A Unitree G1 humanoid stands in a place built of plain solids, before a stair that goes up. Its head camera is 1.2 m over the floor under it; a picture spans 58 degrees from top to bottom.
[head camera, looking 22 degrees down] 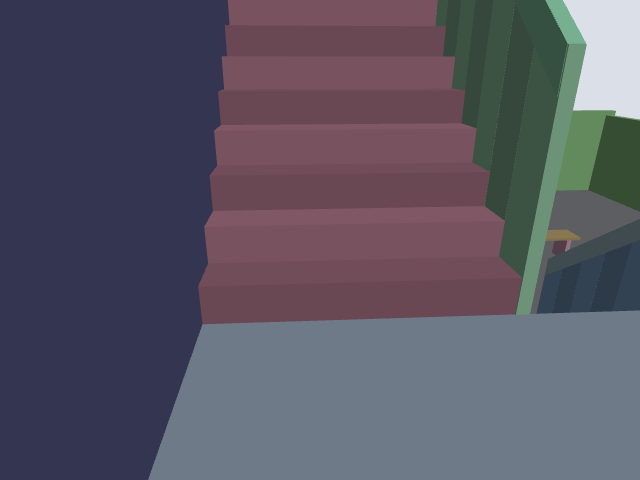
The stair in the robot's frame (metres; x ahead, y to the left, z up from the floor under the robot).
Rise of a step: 0.21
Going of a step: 0.26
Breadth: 1.60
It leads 3 degrees to the left of straight ahead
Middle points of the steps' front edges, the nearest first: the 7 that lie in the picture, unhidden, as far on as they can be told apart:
1.90 -0.21 0.21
2.16 -0.20 0.42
2.42 -0.18 0.63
2.69 -0.17 0.84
2.95 -0.15 1.05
3.21 -0.14 1.26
3.48 -0.12 1.47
